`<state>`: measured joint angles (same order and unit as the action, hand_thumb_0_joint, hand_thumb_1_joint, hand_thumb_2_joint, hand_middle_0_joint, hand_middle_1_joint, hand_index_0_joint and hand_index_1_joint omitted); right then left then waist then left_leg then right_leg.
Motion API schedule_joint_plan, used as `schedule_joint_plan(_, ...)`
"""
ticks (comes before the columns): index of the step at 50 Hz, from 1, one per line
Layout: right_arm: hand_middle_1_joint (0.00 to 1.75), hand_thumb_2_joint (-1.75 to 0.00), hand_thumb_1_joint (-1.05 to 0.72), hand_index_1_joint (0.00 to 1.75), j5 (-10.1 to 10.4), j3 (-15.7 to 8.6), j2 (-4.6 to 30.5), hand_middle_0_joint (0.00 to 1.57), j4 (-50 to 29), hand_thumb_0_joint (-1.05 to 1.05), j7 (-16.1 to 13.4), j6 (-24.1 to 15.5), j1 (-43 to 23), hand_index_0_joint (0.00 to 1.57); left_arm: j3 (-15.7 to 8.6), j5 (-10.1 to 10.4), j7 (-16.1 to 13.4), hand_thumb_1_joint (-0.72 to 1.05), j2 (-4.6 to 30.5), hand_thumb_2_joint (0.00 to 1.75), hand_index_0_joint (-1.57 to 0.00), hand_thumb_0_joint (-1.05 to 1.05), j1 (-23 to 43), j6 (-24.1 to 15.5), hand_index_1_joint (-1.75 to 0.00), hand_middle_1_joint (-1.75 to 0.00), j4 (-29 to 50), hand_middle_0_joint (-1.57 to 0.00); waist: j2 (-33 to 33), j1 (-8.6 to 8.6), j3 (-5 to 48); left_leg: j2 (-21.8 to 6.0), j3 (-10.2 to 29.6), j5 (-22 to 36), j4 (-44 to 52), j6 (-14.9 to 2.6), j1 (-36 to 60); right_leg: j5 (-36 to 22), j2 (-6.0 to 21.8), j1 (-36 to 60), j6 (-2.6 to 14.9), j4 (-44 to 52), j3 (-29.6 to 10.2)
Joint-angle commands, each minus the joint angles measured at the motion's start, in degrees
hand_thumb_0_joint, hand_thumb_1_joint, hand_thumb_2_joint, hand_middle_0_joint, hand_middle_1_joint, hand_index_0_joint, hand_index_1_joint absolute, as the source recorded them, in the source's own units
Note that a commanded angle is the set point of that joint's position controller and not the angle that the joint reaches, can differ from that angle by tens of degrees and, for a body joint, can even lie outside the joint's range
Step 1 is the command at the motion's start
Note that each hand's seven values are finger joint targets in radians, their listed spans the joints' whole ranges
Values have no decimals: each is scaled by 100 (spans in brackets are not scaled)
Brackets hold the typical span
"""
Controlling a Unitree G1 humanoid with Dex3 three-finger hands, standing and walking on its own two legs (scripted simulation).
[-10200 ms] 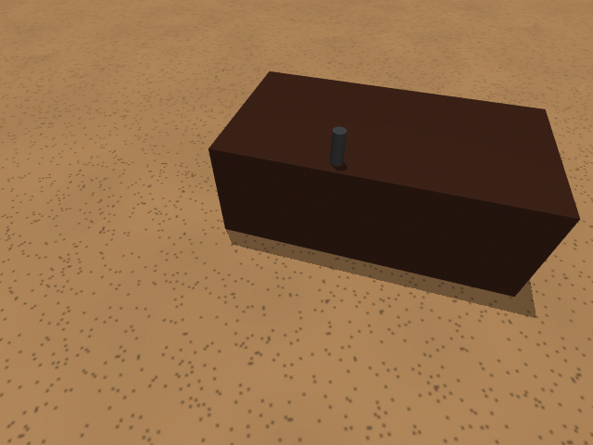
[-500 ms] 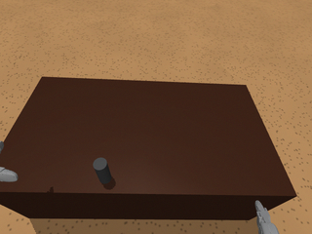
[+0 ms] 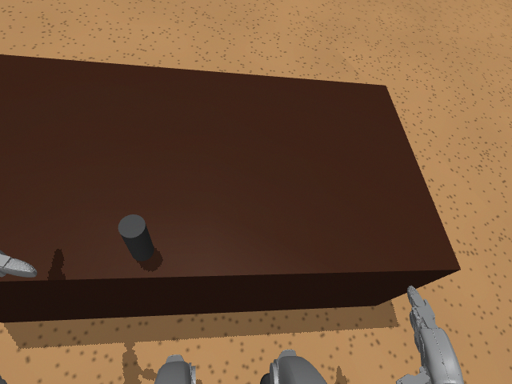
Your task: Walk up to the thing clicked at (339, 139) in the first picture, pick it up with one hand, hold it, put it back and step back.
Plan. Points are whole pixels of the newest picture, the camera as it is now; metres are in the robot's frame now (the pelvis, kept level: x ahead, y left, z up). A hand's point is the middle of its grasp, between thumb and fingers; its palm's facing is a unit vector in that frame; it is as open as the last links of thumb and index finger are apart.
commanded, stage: approach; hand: left
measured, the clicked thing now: (137, 239) +0.43 +0.20 -0.18
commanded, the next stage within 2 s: close in in 0.24 s
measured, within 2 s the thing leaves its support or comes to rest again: neither
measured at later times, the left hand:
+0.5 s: hand (109, 256) +0.39 +0.25 -0.20, palm faces +0.12 -0.99 +0.05, open 17.5 cm
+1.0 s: hand (137, 249) +0.41 +0.20 -0.20, palm faces +0.13 -0.99 +0.01, open 17.6 cm
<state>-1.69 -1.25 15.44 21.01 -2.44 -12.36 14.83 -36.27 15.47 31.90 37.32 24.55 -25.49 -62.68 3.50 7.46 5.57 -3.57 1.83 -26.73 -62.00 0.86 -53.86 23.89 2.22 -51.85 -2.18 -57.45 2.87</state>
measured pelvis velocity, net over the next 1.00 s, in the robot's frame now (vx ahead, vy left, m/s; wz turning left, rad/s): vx -0.03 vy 0.00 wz -0.03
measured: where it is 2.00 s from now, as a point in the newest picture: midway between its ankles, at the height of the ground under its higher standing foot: outside the picture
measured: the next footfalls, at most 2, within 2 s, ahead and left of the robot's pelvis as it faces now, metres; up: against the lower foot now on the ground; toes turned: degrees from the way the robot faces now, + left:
none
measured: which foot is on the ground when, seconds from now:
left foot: down 0.00-1.00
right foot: down 0.00-1.00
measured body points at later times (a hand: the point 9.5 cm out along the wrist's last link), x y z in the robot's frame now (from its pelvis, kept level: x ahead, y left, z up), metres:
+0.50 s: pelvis -0.04 +0.00 -0.13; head +0.15 +0.08 +0.27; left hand +0.38 +0.30 -0.20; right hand +0.14 -0.27 -0.04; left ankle +0.02 +0.12 -0.66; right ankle +0.03 -0.15 -0.66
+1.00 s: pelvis -0.03 +0.00 -0.14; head +0.14 +0.07 +0.27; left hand +0.40 +0.25 -0.20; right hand +0.13 -0.26 -0.05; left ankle +0.02 +0.12 -0.66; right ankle +0.03 -0.15 -0.66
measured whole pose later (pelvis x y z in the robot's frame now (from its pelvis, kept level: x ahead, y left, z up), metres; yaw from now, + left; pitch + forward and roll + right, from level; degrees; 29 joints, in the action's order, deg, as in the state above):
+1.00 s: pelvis -0.03 +0.00 -0.14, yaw -2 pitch +31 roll -5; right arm -3.4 -7.4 17.0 -20.1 5.3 -5.1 28.9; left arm -29.1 4.6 7.3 24.7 26.6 -37.6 -53.4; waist 2.8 17.4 10.0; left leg -3.2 4.1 -36.5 -96.2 0.8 -90.6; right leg 33.6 2.3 -88.6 -2.4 -91.6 2.2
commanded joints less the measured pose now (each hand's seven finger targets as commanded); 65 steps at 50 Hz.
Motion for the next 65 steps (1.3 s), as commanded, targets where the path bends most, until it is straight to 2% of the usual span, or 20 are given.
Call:
schedule_joint_plan(1,5,-5,53,5,-34,-647,1161,5,-1417,0,27,-304,476,5,-546,170,-64,-48,1873,0,-6,0,1375,-989,-5,-5,1178,-6,-1397,-14,2403,225,116,1806,76,29,1389,-1059,-233,-70,351,-88,45)
schedule_joint_plan(2,5,-5,53,5,-56,-798,1311,5,-1800,0,26,-340,266,5,-729,158,-99,-47,2045,0,-6,0,1516,-1132,-4,-4,1498,-6,-1502,16,2637,199,139,1867,-47,52,1419,-1089,-244,-179,358,-249,58)
schedule_joint_plan(4,5,-6,51,5,-118,-663,1114,5,-1870,0,86,-339,540,5,-675,116,-126,-48,1831,0,-6,0,1549,-1303,-4,-4,1351,-7,-1671,104,2762,199,157,1867,-346,63,1184,-1075,-253,-493,378,-550,70)
schedule_joint_plan(14,5,-5,52,5,-168,-1026,1376,5,-3317,0,230,-417,1021,5,-430,-234,-411,-54,1429,0,-6,0,1366,-1509,-5,-5,887,-7,-2060,583,3114,178,255,965,-1265,55,-74,-443,-315,-1779,479,-1727,161)
schedule_joint_plan(18,5,-5,53,5,-116,-1406,1599,5,-4022,0,261,-517,1078,5,-363,-283,-628,-57,1192,0,-8,0,1385,-1640,-3,-5,1087,-6,-1759,770,3372,219,249,721,-1702,-33,-571,-391,-315,-1890,453,-2031,86)
schedule_joint_plan(23,5,-5,53,5,-77,-1593,1554,5,-4454,0,390,-486,1473,5,-444,-474,-1081,-58,1279,0,-9,0,1489,-1816,-5,-7,1580,-7,-1921,747,3717,250,255,742,-2018,-49,-696,-397,-296,-2018,442,-2382,45)
schedule_joint_plan(25,5,-5,53,5,-103,-1626,1443,5,-4442,0,430,-384,1586,5,-120,-635,-1213,-56,984,0,-9,0,1613,-1816,-6,-7,1672,-7,-2158,802,3594,272,193,466,-2018,-34,-863,-222,-252,-2021,428,-2380,-83)
schedule_joint_plan(28,5,-5,53,5,-79,-1447,1252,5,-4564,0,428,-295,1686,5,600,-654,-1272,-61,74,0,-9,0,1794,-1632,-7,-8,1619,-7,-2027,1006,3053,262,228,-424,-1881,-39,-1084,434,-247,-2474,394,-2178,-96)
schedule_joint_plan(31,5,-4,53,5,-52,-1498,1402,5,-5002,0,420,-186,1720,5,508,-744,-1463,-61,437,0,-10,0,1739,-1504,-5,-7,1903,-8,-2081,937,3347,266,227,-364,-1921,-34,-910,382,-237,-2441,394,-2291,-29)
schedule_joint_plan(36,5,-4,54,5,-15,-1604,1326,5,-4734,0,463,43,1762,5,448,-750,-1912,-61,192,0,-11,0,1610,-1464,-5,-8,1853,-8,-1946,830,2747,303,267,-545,-1872,-71,-1188,565,-244,-2709,389,-2376,54)
schedule_joint_plan(40,5,-5,53,5,-21,-1410,1132,5,-4914,0,522,164,1809,5,536,-907,-2173,-60,8,0,-10,0,1508,-1531,-4,-6,1912,-8,-1698,797,2878,319,237,-296,-1902,-96,-1250,361,-253,-2456,371,-2367,30)
schedule_joint_plan(44,5,-5,53,5,-79,-1503,1219,5,-5126,0,561,295,1723,5,513,-1023,-2377,-59,42,0,-10,0,1655,-1643,-4,-6,2155,-8,-1795,720,3434,301,225,504,-2022,-80,-982,-243,-291,-2273,409,-2552,77)
schedule_joint_plan(45,5,-5,53,5,-92,-1471,1177,5,-5158,0,572,338,1773,5,662,-1037,-2380,-59,-288,1,-10,0,1537,-1628,-5,-6,1861,-8,-1740,799,3383,297,259,587,-2002,-64,-964,-292,-293,-2321,417,-2559,101)
schedule_joint_plan(47,5,-5,53,5,-89,-1547,1191,5,-5062,0,589,444,1848,5,505,-1079,-2516,-59,-74,2,-9,0,1564,-1674,-6,-7,2089,-8,-1751,726,3403,312,195,437,-1989,-79,-1108,-223,-285,-2156,399,-2509,18)
schedule_joint_plan(48,5,-5,53,5,-92,-1545,1182,5,-5150,0,600,468,1792,5,625,-1092,-2553,-58,-332,3,-9,0,1352,-1639,-6,-7,1919,-7,-1709,729,3435,297,206,514,-1980,-78,-1006,-247,-297,-2164,404,-2493,30)
schedule_joint_plan(54,5,-5,53,5,-99,-1452,1087,5,-5180,0,651,624,1843,5,880,-1204,-2772,-55,-578,4,-9,0,1533,-1678,-6,-7,2209,-8,-1672,802,3401,269,213,345,-1884,-54,-970,-167,-304,-2125,387,-2434,35)
schedule_joint_plan(59,5,-6,52,5,-90,-1524,1117,5,-5008,0,657,745,1738,5,813,-1182,-2917,-61,-737,3,-12,0,1087,-1671,-6,-6,1846,-12,-1443,746,3055,285,193,300,-1858,-74,-1228,-123,-318,-2157,380,-2387,49)
schedule_joint_plan(61,5,-6,51,5,-88,-1476,1074,5,-4970,0,671,756,1750,5,687,-1211,-2964,-61,-433,3,-11,0,1230,-1786,-6,-5,1962,-11,-1415,759,2979,296,121,280,-2004,-108,-1483,-153,-300,-2038,350,-2388,-67)
schedule_joint_plan(63,5,-5,52,5,-76,-1423,1068,5,-5195,0,686,737,1689,5,673,-1164,-2947,-61,-563,2,-12,0,1091,-1875,-5,-5,1782,-12,-1156,765,3039,324,120,216,-2031,-140,-1630,-141,-300,-1861,324,-2318,-120)
schedule_joint_plan(65,5,-5,52,5,-82,-1419,1068,5,-5234,0,699,728,1747,5,555,-1156,-2923,-60,-254,4,-28,0,1320,-2004,-15,-17,2044,-26,-1225,793,3200,329,70,137,-2145,-161,-1718,-121,-275,-1691,289,-2295,-248)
